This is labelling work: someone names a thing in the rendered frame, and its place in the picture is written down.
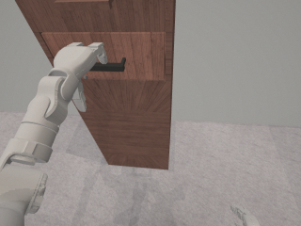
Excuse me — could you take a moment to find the handle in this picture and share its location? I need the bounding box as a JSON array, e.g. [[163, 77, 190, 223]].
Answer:
[[89, 57, 126, 72], [54, 0, 112, 11]]

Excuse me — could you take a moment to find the drawer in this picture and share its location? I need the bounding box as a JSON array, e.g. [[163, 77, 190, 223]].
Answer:
[[41, 32, 166, 80]]

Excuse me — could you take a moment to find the cabinet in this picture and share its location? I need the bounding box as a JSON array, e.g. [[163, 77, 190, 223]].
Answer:
[[15, 0, 176, 170]]

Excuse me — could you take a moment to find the left robot upper arm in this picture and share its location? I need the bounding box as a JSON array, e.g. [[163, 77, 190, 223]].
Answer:
[[0, 163, 48, 226]]

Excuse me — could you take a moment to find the robot left hand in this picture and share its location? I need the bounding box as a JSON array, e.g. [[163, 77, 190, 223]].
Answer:
[[54, 42, 108, 112]]

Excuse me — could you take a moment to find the robot right hand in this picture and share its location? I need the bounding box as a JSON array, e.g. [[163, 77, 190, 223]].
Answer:
[[230, 204, 261, 226]]

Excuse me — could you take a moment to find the robot left forearm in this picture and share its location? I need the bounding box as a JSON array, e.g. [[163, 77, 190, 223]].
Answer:
[[0, 67, 79, 172]]

